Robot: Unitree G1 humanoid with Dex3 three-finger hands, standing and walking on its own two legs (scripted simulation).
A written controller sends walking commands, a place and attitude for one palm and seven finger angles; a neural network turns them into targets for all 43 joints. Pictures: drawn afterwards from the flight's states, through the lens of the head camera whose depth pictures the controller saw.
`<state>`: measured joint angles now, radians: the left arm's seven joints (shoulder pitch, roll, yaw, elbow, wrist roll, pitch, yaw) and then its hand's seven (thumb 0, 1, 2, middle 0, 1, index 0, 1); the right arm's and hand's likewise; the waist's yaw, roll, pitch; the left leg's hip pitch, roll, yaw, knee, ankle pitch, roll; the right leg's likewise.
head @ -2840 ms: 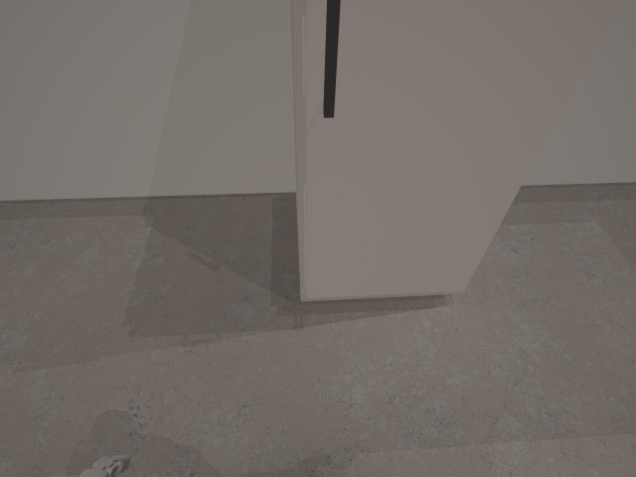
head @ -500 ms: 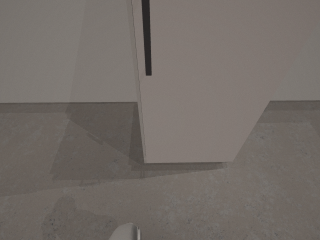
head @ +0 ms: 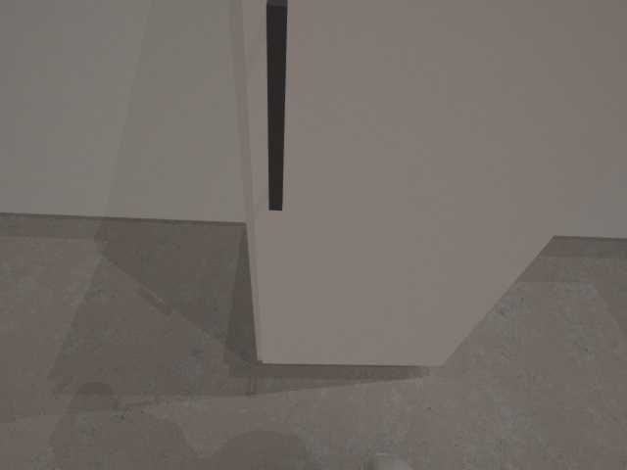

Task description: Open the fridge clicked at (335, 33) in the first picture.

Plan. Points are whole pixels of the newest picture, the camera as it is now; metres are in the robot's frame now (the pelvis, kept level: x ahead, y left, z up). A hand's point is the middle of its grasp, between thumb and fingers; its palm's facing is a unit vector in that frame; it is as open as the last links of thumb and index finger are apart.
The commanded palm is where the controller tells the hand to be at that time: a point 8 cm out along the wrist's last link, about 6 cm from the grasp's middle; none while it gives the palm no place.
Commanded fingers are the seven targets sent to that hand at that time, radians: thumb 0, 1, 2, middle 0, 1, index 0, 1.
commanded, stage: come to a stop and stand still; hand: left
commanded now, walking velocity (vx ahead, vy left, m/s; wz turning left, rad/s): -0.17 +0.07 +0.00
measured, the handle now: (277, 116) +0.48 +0.10 +0.20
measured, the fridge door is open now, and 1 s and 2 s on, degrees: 0 0 0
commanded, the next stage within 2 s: look again from close up in 1.52 s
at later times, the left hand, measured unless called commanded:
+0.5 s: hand out of the picture +0.01 +0.15 -0.16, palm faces +0.11 -0.96 -0.25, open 7.4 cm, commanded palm none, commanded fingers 0.00 0.90 0.90 -0.20 -0.30 -0.20 -0.30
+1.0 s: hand out of the picture -0.01 +0.20 -0.18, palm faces +0.01 -0.99 -0.14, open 7.4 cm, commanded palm none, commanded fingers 0.00 0.90 0.90 -0.20 -0.30 -0.20 -0.30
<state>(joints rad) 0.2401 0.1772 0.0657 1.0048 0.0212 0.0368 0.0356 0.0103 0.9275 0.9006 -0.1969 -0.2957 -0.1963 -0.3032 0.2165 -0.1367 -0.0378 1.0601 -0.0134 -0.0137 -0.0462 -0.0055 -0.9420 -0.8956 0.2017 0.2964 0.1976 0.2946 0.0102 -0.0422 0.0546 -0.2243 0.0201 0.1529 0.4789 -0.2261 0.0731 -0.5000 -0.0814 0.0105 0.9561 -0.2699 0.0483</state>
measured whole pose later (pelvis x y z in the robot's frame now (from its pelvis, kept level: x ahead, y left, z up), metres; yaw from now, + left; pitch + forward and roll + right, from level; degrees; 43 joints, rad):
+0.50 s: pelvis -0.03 -0.03 +0.00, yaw +1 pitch +0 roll +2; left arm 0.24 0.15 0.05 0.98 0.03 0.01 0.03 0.01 0.91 0.90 -0.20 -0.30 -0.20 -0.30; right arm 0.20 -0.21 -0.08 1.03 -0.02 0.08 0.00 0.01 -0.91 -0.90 0.20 0.30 0.19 0.29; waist 0.03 0.01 0.05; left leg -0.37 0.03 0.00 0.96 -0.40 -0.06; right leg -0.31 -0.09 -0.08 0.48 -0.17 0.00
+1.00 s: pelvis -0.03 +0.02 +0.01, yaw +0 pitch +0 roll -2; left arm 0.24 0.20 0.06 1.08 0.02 0.06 0.00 0.01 0.91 0.90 -0.20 -0.30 -0.20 -0.30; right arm 0.40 -0.09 -0.02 1.13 -0.03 -0.01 -0.07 0.01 -0.91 -0.90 0.20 0.30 0.20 0.29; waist -0.04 -0.05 0.06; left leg -0.10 0.02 0.06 0.38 -0.28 0.03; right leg -0.40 -0.03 -0.03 0.80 -0.34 0.04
